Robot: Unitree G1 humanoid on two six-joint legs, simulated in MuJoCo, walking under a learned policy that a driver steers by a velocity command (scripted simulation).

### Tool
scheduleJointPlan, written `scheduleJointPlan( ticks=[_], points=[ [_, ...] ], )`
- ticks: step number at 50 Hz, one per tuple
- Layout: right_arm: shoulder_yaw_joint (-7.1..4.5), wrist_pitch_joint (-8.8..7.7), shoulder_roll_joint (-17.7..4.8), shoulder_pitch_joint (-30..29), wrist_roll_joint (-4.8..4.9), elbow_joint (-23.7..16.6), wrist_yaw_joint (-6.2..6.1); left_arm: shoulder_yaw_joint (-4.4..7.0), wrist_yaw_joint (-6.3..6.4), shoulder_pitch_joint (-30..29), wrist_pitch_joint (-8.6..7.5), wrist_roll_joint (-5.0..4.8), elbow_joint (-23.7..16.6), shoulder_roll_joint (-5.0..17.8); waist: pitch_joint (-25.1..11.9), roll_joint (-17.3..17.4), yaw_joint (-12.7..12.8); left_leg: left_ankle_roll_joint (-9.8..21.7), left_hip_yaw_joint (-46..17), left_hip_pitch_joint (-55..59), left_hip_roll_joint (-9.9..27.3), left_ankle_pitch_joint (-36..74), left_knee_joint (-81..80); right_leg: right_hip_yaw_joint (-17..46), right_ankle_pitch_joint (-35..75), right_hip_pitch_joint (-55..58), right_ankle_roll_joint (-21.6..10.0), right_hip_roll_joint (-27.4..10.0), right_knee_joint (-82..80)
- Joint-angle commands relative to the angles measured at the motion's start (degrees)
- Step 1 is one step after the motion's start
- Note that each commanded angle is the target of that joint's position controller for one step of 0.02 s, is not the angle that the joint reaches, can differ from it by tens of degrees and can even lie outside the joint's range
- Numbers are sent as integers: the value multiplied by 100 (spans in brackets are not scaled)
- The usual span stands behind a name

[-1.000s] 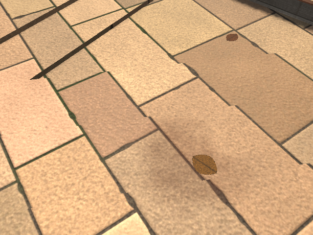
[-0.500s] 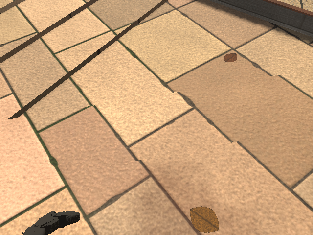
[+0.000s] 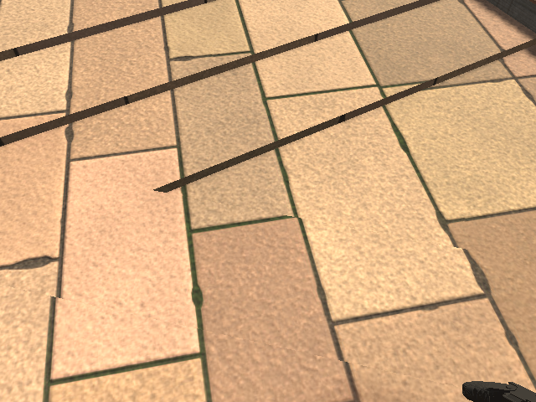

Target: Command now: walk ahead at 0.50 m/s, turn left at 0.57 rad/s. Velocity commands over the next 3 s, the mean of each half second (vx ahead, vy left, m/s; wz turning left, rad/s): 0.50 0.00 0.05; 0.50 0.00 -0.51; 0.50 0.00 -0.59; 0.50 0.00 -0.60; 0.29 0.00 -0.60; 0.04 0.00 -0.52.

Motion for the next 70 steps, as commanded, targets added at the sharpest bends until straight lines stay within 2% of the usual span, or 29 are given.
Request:
scheduleJointPlan(
  ticks=[1,2,3,4,5,7,13,16,20,23,24,25,26,27,28,29,31,34,38,43,48,49,50,51,52,54,56,60,70],
  points=[
    [-594,11,-1397,1947,5,101,-120,195,0,-151,-35,-34,-472,1002,-1018,10,-1247,776,-199,3293,-157,119,-422,240,5990,-1714,-350,-909,3428],
    [-702,15,-1807,2070,60,105,-205,-30,-121,-100,-192,38,-744,423,-1616,1492,-1140,1742,-3059,5217,1145,-840,-1175,577,1226,-4180,6,205,5855],
    [-509,-41,-1430,2148,6,55,-168,14,-236,-510,-460,-112,-944,766,-2051,1049,-1152,1745,-4296,5289,1459,-1254,-1902,1891,-114,-4749,-256,231,6016],
    [-406,-110,-1187,1796,-21,0,-132,46,-261,-1025,-538,-241,-1139,869,-1396,672,-1068,1412,-3843,4762,1388,-868,-1958,2098,45,-4939,-451,-39,5633],
    [-326,-169,-896,1381,-18,-4,-82,22,-247,-1047,-513,-203,-1105,760,-817,-17,-740,1201,-3168,3963,1254,-128,-1913,2068,316,-4823,-478,-269,4967],
    [-212,-213,-547,842,-79,-50,-153,50,-230,-813,-358,-51,-911,681,-502,-51,-386,912,-2250,2895,988,419,-2017,1968,631,-4155,-424,-640,4010],
    [-286,-408,-841,868,-88,233,-383,-109,-336,-1260,-254,61,-928,321,-11,146,-411,570,-784,1669,515,209,-2506,1684,3522,-3572,-297,-502,1536],
    [-310,-490,-879,1124,-89,479,-373,-114,-426,-1552,-274,-6,-991,377,-37,266,-608,395,-476,1683,645,-88,-2480,1638,4726,-3027,-370,-183,761],
    [-301,-500,-803,1144,-101,682,-394,-94,-508,-1782,-195,-44,-1121,489,204,215,-574,177,-258,2493,1045,-158,-1929,1939,4384,-3486,-594,-217,530],
    [-333,-425,-912,770,-139,647,-431,-17,-534,-948,-135,-47,-921,620,6,228,-87,13,-47,2939,1191,1177,-960,1758,3325,-3132,-723,-172,680],
    [-314,-419,-832,488,-106,629,-440,82,-491,-70,-99,-35,-653,746,-325,100,378,-76,169,2490,1028,1630,130,1593,3420,-2068,-836,-73,618],
    [-279,-451,-666,426,-58,598,-441,212,-440,772,-55,5,-351,987,-627,-701,760,-252,497,1878,286,607,2428,1670,4218,-1053,-1105,-59,398],
    [-172,-566,-172,1178,-145,345,-351,236,-410,435,-61,126,-523,1378,-637,-2434,-117,-555,215,-363,-546,-2551,4328,3521,5131,349,-1796,-805,695],
    [-105,-654,-427,1795,-174,376,-310,140,-447,221,-90,24,-825,1256,-1304,-1767,-257,-481,-767,-907,-396,-2994,4535,4701,4273,835,-2320,-1262,421],
    [-178,-699,-715,1268,139,169,-294,217,-436,288,-112,8,-835,1212,-1339,-1427,-50,-442,-934,-1585,-267,-2497,4385,5461,1701,808,-2523,-1540,-396],
    [-217,-646,-868,741,174,45,-373,156,-442,15,-145,-26,-906,1013,-835,-490,-111,-411,-927,-1725,25,-2044,3863,5632,496,190,-2278,-1474,-819],
    [-220,-456,-869,598,-94,37,-494,45,-377,-514,-177,48,-1101,774,-458,-334,-350,-587,-1089,-1123,326,-1626,3049,5352,1242,-1077,-2151,-1313,-852],
    [-211,-359,-753,324,-248,-50,-515,68,-204,-422,-168,29,-1131,836,-375,-414,-315,-759,-945,-598,345,-1089,1673,4310,2272,-1686,-1867,-808,-925],
    [-95,-432,-454,-13,-258,-97,-381,146,-32,-140,-53,-34,-1115,909,-614,-338,-100,-908,-759,52,43,717,425,3481,3421,-1851,-1586,-313,-597],
    [-41,-568,-419,-846,-160,-393,-205,130,51,357,95,-90,-1005,708,-206,-438,234,-848,-901,247,-250,1378,-993,3928,1804,-1814,-1410,-118,-25],
    [-159,-647,-710,-106,-55,-228,-239,157,117,346,177,-32,-1090,628,-264,-747,-169,-608,-1049,1263,-63,753,-1490,4403,1658,-1602,-1167,-105,1153],
    [-229,-663,-851,418,-116,-105,-264,82,62,387,154,-15,-1108,403,-580,-543,-420,-463,-1107,2247,196,816,-1254,4120,1437,-2016,-1001,164,2053],
    [-288,-669,-1082,1250,-193,12,-285,-62,-18,593,126,47,-1166,-19,-1321,307,-655,-254,-1929,3909,1055,1007,-779,3426,-270,-3112,-773,613,3835],
    [-331,-611,-1395,1873,-203,57,-279,-127,-25,1537,58,20,-1157,-180,-1810,1570,-397,418,-3720,5199,2087,1591,-653,3053,-1635,-4572,-440,1058,5692],
    [-417,-513,-1615,2128,-29,323,-220,-104,-16,1522,0,-223,-1364,352,-1874,1950,-475,1023,-5192,5422,2729,-986,-1321,2702,-879,-5814,-297,568,6267],
    [-160,-410,-692,1511,-121,159,-276,60,65,-106,97,-109,-1458,882,-284,33,-850,469,-3536,3739,1872,-1811,-1890,2464,375,-6000,-235,140,6264],
    [-64,-454,-565,964,-225,162,-291,80,31,-202,155,-22,-1573,711,139,265,-468,389,-2621,2472,1411,-591,-2137,2628,1057,-5313,-221,-217,5429],
    [-104,-542,-629,1075,-200,412,-328,60,-52,-166,162,-3,-1711,386,-119,424,-294,264,-1328,2364,1156,1447,-2327,2485,1765,-5136,-177,-355,4675],
    [-132,-295,-1008,1806,-114,963,-470,-114,-458,-1883,36,-77,-2343,39,245,148,-844,-45,63,3394,1235,2147,-2375,1569,3146,-4791,-407,-101,1332]
  ],
)
Next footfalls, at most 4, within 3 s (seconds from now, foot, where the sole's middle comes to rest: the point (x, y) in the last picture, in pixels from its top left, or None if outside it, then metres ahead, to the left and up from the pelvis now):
0.48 right None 0.45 -0.10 -0.79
1.00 left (270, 305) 0.75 0.06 -0.83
1.52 right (386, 262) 0.91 -0.28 -0.83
2.00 left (382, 185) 1.25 -0.30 -0.87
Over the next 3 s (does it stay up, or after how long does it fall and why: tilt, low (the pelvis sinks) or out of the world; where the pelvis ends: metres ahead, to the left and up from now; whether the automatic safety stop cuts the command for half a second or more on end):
stays up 1.26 -0.47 -0.09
